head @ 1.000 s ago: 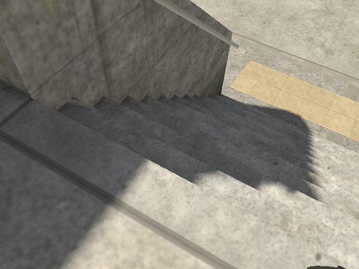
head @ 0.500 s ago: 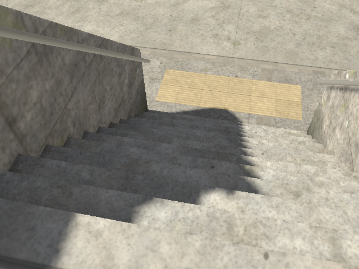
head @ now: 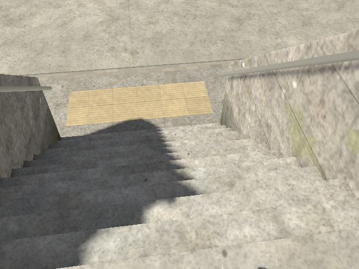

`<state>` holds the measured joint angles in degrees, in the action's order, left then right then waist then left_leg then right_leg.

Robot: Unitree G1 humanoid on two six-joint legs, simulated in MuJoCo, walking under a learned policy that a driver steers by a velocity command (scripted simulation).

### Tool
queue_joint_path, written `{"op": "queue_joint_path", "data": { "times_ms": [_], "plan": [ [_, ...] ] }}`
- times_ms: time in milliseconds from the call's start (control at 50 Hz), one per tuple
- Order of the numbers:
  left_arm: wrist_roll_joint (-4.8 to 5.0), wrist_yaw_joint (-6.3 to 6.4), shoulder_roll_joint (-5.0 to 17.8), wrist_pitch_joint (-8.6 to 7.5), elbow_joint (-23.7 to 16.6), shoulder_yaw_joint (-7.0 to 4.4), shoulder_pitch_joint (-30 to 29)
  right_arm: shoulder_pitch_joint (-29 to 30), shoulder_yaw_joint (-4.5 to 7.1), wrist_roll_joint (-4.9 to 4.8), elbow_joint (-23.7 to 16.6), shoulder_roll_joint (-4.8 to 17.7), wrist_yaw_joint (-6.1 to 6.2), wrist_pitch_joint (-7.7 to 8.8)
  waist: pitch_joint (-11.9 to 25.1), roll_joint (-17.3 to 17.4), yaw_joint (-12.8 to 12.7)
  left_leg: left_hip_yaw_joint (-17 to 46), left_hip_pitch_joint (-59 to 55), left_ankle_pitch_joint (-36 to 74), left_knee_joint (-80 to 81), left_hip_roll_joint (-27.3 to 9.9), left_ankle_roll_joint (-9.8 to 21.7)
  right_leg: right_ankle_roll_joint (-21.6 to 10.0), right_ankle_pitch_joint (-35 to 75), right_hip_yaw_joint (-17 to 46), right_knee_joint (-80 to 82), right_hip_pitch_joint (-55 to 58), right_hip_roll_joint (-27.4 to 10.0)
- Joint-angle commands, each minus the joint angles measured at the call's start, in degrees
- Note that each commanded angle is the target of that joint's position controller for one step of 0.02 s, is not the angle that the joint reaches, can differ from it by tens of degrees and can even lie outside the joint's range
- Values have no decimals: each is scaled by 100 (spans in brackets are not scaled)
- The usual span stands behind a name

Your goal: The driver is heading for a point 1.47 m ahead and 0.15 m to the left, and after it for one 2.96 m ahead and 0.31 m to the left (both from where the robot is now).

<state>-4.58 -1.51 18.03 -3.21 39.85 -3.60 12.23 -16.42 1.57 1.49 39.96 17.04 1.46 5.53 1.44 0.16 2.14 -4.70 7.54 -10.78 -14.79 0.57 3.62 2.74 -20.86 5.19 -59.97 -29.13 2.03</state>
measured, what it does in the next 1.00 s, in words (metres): walks ahead: right foot, then left foot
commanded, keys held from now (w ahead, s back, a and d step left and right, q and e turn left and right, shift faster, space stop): w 1.00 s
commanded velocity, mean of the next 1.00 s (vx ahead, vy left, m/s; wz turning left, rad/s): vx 0.42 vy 0.00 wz -0.09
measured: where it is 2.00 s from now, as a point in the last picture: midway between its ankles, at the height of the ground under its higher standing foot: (213, 244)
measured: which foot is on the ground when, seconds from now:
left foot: down 0.00-0.44, up 0.46-0.88, down 0.90-1.00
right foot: up 0.00-0.42, down 0.44-0.92, up 0.94-1.00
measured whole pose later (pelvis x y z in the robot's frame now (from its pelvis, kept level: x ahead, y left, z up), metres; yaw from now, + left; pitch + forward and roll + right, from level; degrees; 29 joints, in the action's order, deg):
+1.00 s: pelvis +0.39 -0.09 -0.03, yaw -4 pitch +3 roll +0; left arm -3.4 -1.7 13.5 -4.3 52.5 -1.7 22.3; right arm -15.3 1.5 3.0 49.9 13.0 -1.8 6.1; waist 2.6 -1.0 0.7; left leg -4.5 23.5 -18.0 -38.2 3.2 6.0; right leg -2.2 -28.5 3.9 -71.4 -23.0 4.3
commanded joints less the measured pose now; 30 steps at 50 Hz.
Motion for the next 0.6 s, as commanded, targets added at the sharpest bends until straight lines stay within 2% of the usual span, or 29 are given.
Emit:
{"op": "queue_joint_path", "data": {
  "times_ms": [20,40,80,120,160,240,300,360,380,400,420,440,460,480,500,520,540,560,580,600],
  "plan": [
    [129,-49,395,-1,-201,-170,-15,-234,76,115,-245,514,-44,98,-333,526,82,1279,-833,-862,1095,-1375,848,37,740,43,-201,-1115,-179],
    [176,-60,373,-9,-205,-177,-148,-537,83,141,-124,508,-111,91,-418,503,234,1267,-1197,-948,1100,-1401,878,27,916,105,167,-1411,-178],
    [161,-30,289,-35,-262,-160,-410,-910,97,149,109,498,-242,82,-472,517,374,1331,-1767,-718,1095,-1593,1063,-30,1149,200,826,-1829,-220],
    [139,-8,154,-44,-277,-97,-464,-1019,104,154,276,460,-341,62,-443,517,353,1297,-1982,-232,1100,-1752,1230,-112,1248,171,1283,-1938,-303],
    [104,-41,36,-16,-274,-14,-447,-946,100,173,367,408,-389,56,-390,500,277,1096,-1812,284,1140,-1790,1299,-173,1259,-46,1571,-1734,-424],
    [80,-186,-144,76,-293,126,-571,-948,73,223,597,317,-399,98,-454,457,192,675,-1311,1319,1148,-1769,1265,-364,1333,-435,2067,-1207,-561],
    [107,-210,-120,102,-317,144,-711,-941,78,226,783,358,-381,121,-470,541,104,498,-1193,1649,1004,-1750,1084,-548,1335,-528,2390,-840,-538],
    [141,-192,-106,60,-292,144,-850,-952,131,201,974,501,-338,86,-523,558,49,418,-1301,1723,726,-1819,896,-738,1324,-589,2729,-562,-459],
    [172,-185,-86,29,-269,128,-826,-884,153,190,1018,586,-320,55,-513,526,-44,338,-1209,1843,556,-1802,834,-813,1522,-700,2931,-225,-374],
    [225,-167,-22,-11,-237,85,-749,-832,164,196,1072,669,-305,28,-446,523,-188,226,-943,2392,278,-1719,755,-911,1762,-855,3067,366,-214],
    [287,-132,175,-76,-167,-8,-482,-813,170,214,1109,724,-285,25,-244,500,-354,38,-641,2996,-203,-1529,596,-1053,1936,-949,3107,1160,-29],
    [328,-62,535,-163,51,-173,280,-818,129,300,1108,574,-282,60,271,156,-607,-326,-88,2892,-1342,-1053,217,-1283,2091,-657,2944,2421,-88],
    [288,5,880,-170,438,-226,1765,-1576,-115,433,964,-196,-338,121,1883,-1119,-704,-358,1750,426,-3209,-205,-181,-2421,2148,1425,3221,5368,-1391],
    [144,42,786,-202,670,-191,2702,-1157,-190,413,945,-292,-528,177,1925,-1119,-1192,617,3111,-2172,-4490,314,-126,-2745,1010,3553,4385,5993,-2295],
    [64,42,678,-317,840,-235,2532,-70,-37,260,785,29,-541,179,254,-669,-1259,1219,4002,-1733,-5184,-48,136,-2011,-431,2978,4765,4686,-2036],
    [211,52,423,-343,745,-174,1744,150,41,260,829,237,-403,188,-300,-671,-920,998,3966,-1328,-5455,-384,203,-1787,-697,2291,4860,3512,-1896],
    [279,95,33,-325,688,-33,1368,-72,46,363,877,239,-293,172,-81,-620,-589,1006,3496,-1055,-5307,-583,254,-1740,-209,1870,4927,2882,-1748],
    [317,119,-221,-324,665,74,1066,-27,-26,414,862,16,-262,133,-138,-521,-318,994,3177,-790,-5190,-732,231,-1688,546,1428,4976,2268,-1628],
    [265,120,-407,-309,604,145,863,-104,-79,411,880,-169,-282,80,-119,-460,-108,984,2835,-599,-5008,-802,164,-1655,1030,1151,5092,1808,-1553],
    [226,125,-429,-331,587,150,845,-90,-94,356,917,-258,-320,36,-114,-448,-72,904,2857,-487,-4795,-780,103,-1689,1238,930,5214,1711,-1475]
  ]
}}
